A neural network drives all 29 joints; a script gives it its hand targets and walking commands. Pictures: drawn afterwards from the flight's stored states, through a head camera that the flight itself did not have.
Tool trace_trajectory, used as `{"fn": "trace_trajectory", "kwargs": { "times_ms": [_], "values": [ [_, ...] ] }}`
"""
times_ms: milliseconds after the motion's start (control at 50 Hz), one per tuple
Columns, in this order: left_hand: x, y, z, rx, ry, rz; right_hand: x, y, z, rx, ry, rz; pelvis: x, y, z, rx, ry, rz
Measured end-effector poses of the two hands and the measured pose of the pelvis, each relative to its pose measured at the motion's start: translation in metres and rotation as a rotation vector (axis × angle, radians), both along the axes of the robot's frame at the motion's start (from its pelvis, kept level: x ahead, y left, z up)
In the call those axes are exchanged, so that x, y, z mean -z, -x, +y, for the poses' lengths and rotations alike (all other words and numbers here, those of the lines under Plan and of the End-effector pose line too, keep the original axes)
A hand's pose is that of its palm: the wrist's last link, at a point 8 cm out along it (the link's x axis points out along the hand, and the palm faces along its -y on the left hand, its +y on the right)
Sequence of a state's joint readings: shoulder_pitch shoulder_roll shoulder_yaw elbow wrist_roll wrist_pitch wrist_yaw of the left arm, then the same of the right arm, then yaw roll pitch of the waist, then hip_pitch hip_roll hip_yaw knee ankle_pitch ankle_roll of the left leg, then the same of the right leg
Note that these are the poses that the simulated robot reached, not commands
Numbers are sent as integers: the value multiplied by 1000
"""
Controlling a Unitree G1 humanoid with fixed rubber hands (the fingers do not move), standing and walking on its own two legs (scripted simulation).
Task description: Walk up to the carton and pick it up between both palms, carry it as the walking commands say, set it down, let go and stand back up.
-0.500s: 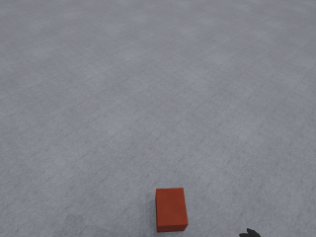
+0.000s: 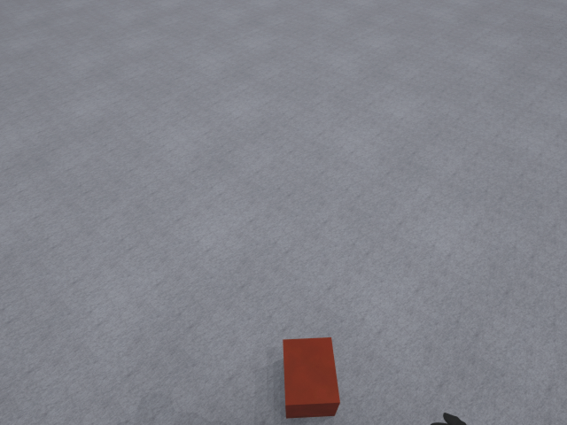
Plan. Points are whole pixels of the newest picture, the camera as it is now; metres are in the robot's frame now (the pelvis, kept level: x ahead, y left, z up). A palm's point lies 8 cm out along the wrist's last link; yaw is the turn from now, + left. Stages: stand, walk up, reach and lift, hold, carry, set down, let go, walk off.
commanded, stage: walk up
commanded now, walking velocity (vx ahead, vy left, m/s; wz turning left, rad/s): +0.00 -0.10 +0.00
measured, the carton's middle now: (308, 377) +0.39 -0.04 -0.68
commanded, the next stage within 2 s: stand in 1.44 s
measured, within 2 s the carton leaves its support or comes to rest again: neither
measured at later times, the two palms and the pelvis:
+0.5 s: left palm out of the picture +0.08 +0.23 -0.11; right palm out of the picture +0.10 -0.26 -0.11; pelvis +0.00 -0.02 +0.00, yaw +0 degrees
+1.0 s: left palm out of the picture +0.08 +0.21 -0.11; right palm out of the picture +0.10 -0.27 -0.11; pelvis +0.00 -0.03 +0.00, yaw +0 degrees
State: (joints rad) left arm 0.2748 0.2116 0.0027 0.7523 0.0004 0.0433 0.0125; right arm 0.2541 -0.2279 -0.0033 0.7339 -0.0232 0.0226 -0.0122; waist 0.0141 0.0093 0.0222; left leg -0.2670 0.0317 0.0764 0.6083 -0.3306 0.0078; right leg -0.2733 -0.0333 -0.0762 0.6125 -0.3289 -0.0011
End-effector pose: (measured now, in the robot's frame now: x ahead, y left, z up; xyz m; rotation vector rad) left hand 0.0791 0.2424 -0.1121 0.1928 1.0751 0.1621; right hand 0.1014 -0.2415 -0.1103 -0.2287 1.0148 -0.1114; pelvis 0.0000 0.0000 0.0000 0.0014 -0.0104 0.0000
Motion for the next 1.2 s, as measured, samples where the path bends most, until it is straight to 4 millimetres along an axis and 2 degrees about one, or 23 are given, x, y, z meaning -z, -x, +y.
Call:
{"fn": "trace_trajectory", "kwargs": {
  "times_ms": [360,520,700,880,1060,1200],
  "values": [
    [1,0,-7,3,4,0,-1,2,-8,5,4,6,0,1,-7,3,0,-2],
    [0,1,-17,1,-1,3,1,4,-18,9,2,17,0,1,-17,3,-3,-2],
    [2,1,-17,2,6,0,-1,3,-18,7,10,4,0,2,-16,3,-1,-3],
    [-2,2,-29,-2,-10,1,5,4,-30,10,-4,21,1,2,-30,0,-11,-5],
    [2,2,-29,-2,4,-3,0,3,-30,6,11,5,1,2,-29,-2,-8,-6],
    [1,4,-45,-4,-8,7,6,6,-47,11,4,26,3,3,-46,-2,-22,-5]
  ]
}}
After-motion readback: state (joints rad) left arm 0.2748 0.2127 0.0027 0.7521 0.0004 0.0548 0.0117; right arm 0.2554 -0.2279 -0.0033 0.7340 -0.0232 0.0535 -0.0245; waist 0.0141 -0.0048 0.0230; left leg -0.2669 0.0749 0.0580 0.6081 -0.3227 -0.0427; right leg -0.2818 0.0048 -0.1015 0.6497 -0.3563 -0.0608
